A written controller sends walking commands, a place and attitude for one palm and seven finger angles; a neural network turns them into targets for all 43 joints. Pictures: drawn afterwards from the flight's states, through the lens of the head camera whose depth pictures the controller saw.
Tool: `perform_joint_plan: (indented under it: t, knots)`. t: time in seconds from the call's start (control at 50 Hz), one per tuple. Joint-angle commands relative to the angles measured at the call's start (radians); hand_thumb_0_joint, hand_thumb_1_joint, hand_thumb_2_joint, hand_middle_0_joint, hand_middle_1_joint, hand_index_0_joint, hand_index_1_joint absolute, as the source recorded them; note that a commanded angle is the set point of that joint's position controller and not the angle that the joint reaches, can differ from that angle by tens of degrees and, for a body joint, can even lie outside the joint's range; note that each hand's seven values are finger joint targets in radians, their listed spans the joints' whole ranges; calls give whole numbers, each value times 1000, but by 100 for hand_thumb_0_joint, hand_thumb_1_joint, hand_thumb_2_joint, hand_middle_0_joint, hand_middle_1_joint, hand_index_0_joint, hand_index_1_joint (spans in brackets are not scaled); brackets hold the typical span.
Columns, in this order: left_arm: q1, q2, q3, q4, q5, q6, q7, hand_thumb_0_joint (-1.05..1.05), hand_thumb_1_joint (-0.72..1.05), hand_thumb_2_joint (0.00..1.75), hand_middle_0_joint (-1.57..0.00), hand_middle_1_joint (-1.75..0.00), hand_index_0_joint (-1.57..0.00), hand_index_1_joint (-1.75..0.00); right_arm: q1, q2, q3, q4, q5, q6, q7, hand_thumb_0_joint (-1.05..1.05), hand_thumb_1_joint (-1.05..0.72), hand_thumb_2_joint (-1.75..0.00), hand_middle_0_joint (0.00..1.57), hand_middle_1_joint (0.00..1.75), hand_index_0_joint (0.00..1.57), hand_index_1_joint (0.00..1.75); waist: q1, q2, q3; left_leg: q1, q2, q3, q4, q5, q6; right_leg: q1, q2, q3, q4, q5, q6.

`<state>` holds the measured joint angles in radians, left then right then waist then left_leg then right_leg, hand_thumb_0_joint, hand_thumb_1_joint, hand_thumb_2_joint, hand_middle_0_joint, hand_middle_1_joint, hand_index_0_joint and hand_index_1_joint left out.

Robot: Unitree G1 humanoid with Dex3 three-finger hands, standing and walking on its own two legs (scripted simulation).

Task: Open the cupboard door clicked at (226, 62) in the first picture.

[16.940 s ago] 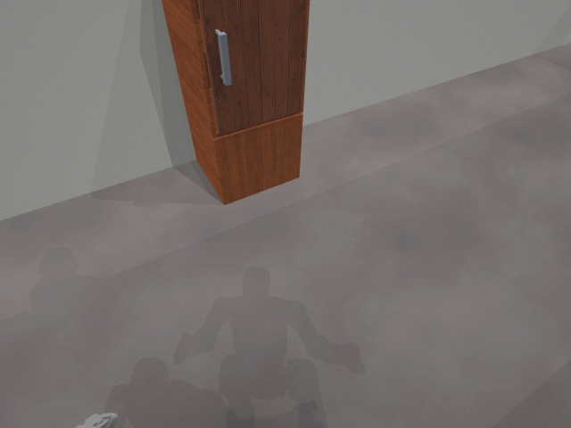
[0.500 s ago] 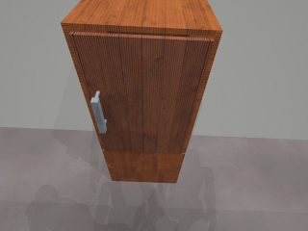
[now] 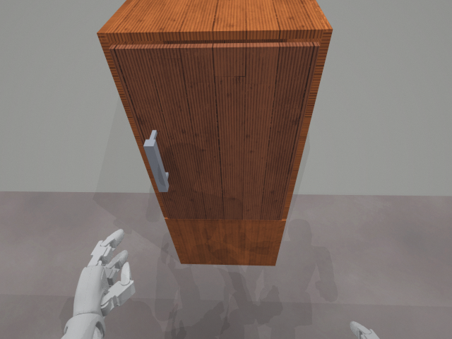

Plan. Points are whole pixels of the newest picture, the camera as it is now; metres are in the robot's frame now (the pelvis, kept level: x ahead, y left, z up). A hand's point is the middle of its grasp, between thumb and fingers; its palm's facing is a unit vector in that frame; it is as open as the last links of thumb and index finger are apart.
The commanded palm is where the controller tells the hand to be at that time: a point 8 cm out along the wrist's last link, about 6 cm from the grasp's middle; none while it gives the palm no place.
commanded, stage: raise the hand with hooked fingers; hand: left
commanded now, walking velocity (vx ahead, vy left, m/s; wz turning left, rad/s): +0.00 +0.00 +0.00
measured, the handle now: (159, 162) +0.54 +0.19 -0.02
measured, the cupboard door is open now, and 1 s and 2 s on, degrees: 0 0 0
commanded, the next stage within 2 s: move the hooked fingers beside the handle in 1.90 s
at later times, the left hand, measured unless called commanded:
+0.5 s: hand (135, 307) +0.20 +0.17 -0.04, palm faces -0.15 -0.99 -0.06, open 10.3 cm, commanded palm +0.17 +0.25 -0.03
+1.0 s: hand (99, 283) +0.23 +0.24 -0.01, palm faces -0.01 -1.00 -0.05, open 13.2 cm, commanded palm +0.21 +0.30 -0.02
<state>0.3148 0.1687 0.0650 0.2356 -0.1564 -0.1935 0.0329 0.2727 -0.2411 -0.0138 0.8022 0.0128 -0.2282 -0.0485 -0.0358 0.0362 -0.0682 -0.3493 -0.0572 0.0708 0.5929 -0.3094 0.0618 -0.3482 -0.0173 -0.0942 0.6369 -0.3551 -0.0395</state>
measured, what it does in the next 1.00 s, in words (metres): lowers itself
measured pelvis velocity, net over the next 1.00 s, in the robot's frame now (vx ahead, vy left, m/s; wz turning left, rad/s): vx -0.03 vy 0.01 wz -0.01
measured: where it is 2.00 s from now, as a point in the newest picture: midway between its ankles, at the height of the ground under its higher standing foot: outside the picture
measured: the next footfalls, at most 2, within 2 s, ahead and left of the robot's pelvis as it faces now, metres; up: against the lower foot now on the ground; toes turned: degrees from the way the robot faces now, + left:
none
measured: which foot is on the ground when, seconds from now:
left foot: down 0.00-1.00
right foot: down 0.00-1.00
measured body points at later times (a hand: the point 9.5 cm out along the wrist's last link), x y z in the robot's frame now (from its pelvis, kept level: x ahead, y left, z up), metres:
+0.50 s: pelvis -0.05 -0.02 -0.08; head +0.02 -0.01 +0.36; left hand +0.20 +0.23 -0.03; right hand +0.14 -0.23 -0.16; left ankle +0.00 +0.08 -0.73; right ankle -0.02 -0.09 -0.73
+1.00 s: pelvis -0.03 +0.01 -0.06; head +0.04 +0.03 +0.38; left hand +0.22 +0.29 -0.01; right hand +0.14 -0.25 -0.13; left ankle +0.00 +0.08 -0.73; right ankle -0.02 -0.09 -0.73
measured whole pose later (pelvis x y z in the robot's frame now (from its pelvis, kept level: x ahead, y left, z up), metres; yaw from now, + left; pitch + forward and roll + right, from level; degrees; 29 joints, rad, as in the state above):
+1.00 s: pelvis -0.03 +0.01 -0.06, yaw -1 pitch +15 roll -3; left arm 0.19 0.32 0.30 0.20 -0.34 -0.41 -0.38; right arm 0.23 -0.27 0.01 0.55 0.03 -0.23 -0.06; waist -0.02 0.01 -0.12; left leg -0.85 0.00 0.05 1.07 -0.48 0.07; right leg -0.80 0.01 -0.13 1.02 -0.47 -0.05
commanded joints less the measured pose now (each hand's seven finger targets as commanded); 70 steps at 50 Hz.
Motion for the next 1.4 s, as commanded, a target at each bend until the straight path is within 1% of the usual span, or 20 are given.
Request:
perform_joint_plan:
  t: [0.0, 0.06, 0.14, 0.22, 0.26, 0.3, 0.36, 0.42, 0.48, 0.54, 0.62, 0.68, 0.72, 0.78, 0.86, 0.94, 1.02, 1.16, 1.3, 1.38]
  knots:
    - [277, -17, 57, 37, -86, -274, -206, 0, 64, 79, -22, -47, -22, -47, -144, -148, -65, -252, -9, -58, 26, 0, -90, -90, 20, 30, 20, 30, 86, -393, -19, -263, 38, -83, 162, 101, -62, -219, 14, 30, 100, 156, 20]
    - [285, 90, 147, 27, -120, -415, -386, 0, 57, 76, -22, -51, -22, -51, -167, -163, -78, -338, -3, -56, 65, 0, -90, -90, 20, 30, 20, 30, 112, -46, -143, -288, 14, -53, 276, 125, -86, -224, -9, 79, 226, 219, -14]
    - [11, 208, 233, -130, -139, -402, -386, 0, 48, 72, -23, -57, -23, -57, -185, -155, -70, -433, 7, -25, 45, 0, -90, -90, 20, 30, 20, 30, 97, -46, -198, -486, 15, -45, 381, -54, -56, -338, 1, 161, 275, -72, 0]
    - [-220, 209, 216, -485, -156, -500, -303, 0, 39, 68, -24, -63, -24, -63, -139, -112, -57, -446, 3, -33, 19, 0, -90, -90, 20, 30, 20, 30, 42, 118, -342, -412, 47, -82, 447, -68, -28, -385, 12, 202, 266, -167, 3]
    - [-240, 216, 169, -592, -142, -530, -301, 0, 34, 66, -24, -66, -24, -66, -116, -121, -48, -427, -3, -39, 1, 0, -90, -90, 20, 30, 20, 30, 10, 119, -377, -384, 63, -99, 471, -45, -21, -413, 23, 202, 282, -137, -2]
    - [-196, 174, 80, -536, -127, -513, -330, 0, 29, 64, -24, -69, -24, -69, -112, -132, -32, -400, 2, -52, -8, 0, -90, -90, 20, 30, 20, 30, -29, 121, -298, -405, 72, -109, 474, -65, -15, -458, 28, 181, 273, -142, 0]
    - [-199, 236, 100, -308, -129, -388, -406, 0, 22, 61, -25, -74, -25, -74, -97, -154, -15, -369, 20, -46, -25, 0, -90, -90, 20, 30, 20, 30, -57, 29, -183, -532, 72, -119, 484, -138, -14, -460, 28, 191, 227, -230, 17]
    - [-141, 278, 180, -173, -161, -203, -457, 0, 15, 58, -25, -78, -25, -78, -118, -161, -10, -407, 46, -27, -41, 0, -90, -90, 20, 30, 20, 30, -2, -69, -213, -571, 56, -105, 444, -148, -16, -347, 5, 219, 157, -295, 34]
    - [-102, 328, 307, -209, -214, -90, -438, 0, 8, 55, -26, -82, -26, -82, -127, -145, -8, -442, 43, -13, -40, 0, -90, -90, 20, 30, 20, 30, 74, -44, -331, -500, 45, -101, 401, -40, -23, -210, -5, 197, 161, -161, 33]
    - [-76, 320, 387, -280, -246, -143, -359, 0, 1, 52, -26, -87, -26, -87, -115, -109, -10, -424, 25, -20, -29, 0, -90, -90, 20, 30, 20, 30, 101, -33, -374, -473, 57, -113, 392, 53, -34, -157, -1, 180, 207, 25, 37]
    - [-125, 254, 289, -289, -181, -293, -312, 0, -8, 48, -27, -93, -27, -93, -82, -113, -22, -370, 12, -40, -5, 0, -90, -90, 20, 30, 20, 30, 39, 8, -273, -435, 68, -114, 374, 60, -31, -304, 24, 117, 257, 50, 25]
    - [-159, 252, 242, -182, -155, -330, -368, 0, -15, 45, -27, -98, -27, -98, -56, -146, -28, -352, 12, -45, -4, 0, -90, -90, 20, 30, 20, 30, -1, -31, -232, -464, 67, -118, 393, 6, -24, -380, 28, 113, 263, -23, 25]
    - [-178, 267, 244, -156, -168, -326, -416, 0, -20, 43, -28, -100, -28, -100, -44, -165, -35, -357, 24, -50, -13, 0, -90, -90, 20, 30, 20, 30, -4, -43, -246, -459, 65, -117, 386, -20, -22, -382, 25, 119, 243, -69, 26]
    - [-217, 335, 298, -209, -205, -297, -467, 0, -27, 40, -28, -105, -28, -105, -37, -180, -35, -372, 34, -55, -24, 0, -90, -90, 20, 30, 20, 30, 25, 43, -330, -370, 63, -120, 352, 27, -24, -333, 30, 100, 247, -12, 15]
    - [-218, 386, 373, -298, -224, -288, -432, 0, -36, 36, -29, -111, -29, -111, -28, -168, -31, -379, 26, -57, -23, 0, -90, -90, 20, 30, 20, 30, 55, 87, -399, -262, 67, -135, 318, 171, -40, -293, 44, 58, 276, 114, 5]
    - [-219, 347, 363, -206, -217, -281, -395, 0, -45, 32, -30, -117, -30, -117, -30, -169, -27, -369, 21, -39, -16, 0, -90, -90, 20, 30, 20, 30, 34, 51, -280, -275, 75, -149, 306, 167, -54, -360, 56, 28, 276, 95, 3]
    - [-271, 335, 317, -93, -190, -232, -437, 0, -50, 30, -30, -120, -30, -120, -23, -188, -22, -383, 28, -20, -14, 0, -90, -90, 20, 30, 20, 30, 9, 37, -227, -306, 73, -149, 288, 69, -53, -393, 50, 25, 252, 36, 9]
    - [-416, 454, 403, -146, -218, -216, -504, 0, -50, 30, -30, -120, -30, -120, -13, -193, -13, -398, 26, -18, -24, 0, -90, -90, 20, 30, 20, 30, 29, 66, -357, -202, 77, -166, 281, 192, -66, -330, 58, 31, 247, 100, -1]
    - [-471, 460, 415, 0, -223, -226, -528, 0, -50, 30, -30, -120, -30, -120, -12, -197, -6, -368, 26, -13, -25, 0, -90, -90, 20, 30, 20, 30, 19, 87, -274, -227, 79, -172, 258, 113, -70, -380, 56, 24, 232, 32, -2]
    - [-497, 510, 434, 26, -223, -189, -575, 0, -50, 30, -30, -120, -30, -120, 3, -212, -12, -375, 33, -12, -27, 0, -90, -90, 20, 30, 20, 30, 25, 92, -331, -189, 82, -177, 248, 154, -67, -352, 53, 29, 219, 53, -3]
